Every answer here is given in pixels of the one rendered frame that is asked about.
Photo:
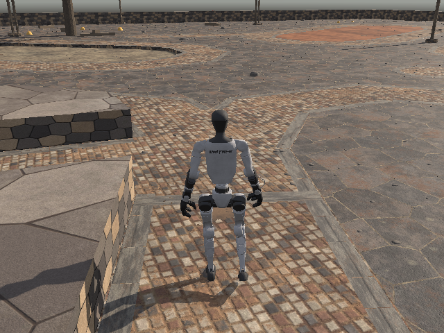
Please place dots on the left robot forearm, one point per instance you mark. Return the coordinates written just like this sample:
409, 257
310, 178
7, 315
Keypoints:
189, 185

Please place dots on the robot right thigh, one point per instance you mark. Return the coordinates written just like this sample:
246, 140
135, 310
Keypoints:
239, 208

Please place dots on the left robot hand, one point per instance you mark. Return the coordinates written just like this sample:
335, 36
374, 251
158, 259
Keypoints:
183, 207

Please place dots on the robot right upper arm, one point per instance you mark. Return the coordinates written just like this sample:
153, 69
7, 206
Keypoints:
242, 146

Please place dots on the robot left upper arm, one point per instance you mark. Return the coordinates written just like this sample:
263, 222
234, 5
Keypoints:
195, 159

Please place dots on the right robot forearm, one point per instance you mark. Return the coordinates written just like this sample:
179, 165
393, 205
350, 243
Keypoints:
254, 183

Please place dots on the robot left shin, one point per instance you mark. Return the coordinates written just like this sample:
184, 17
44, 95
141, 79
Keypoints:
209, 250

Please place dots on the right robot hand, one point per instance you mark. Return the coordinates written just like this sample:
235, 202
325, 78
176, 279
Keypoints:
259, 199

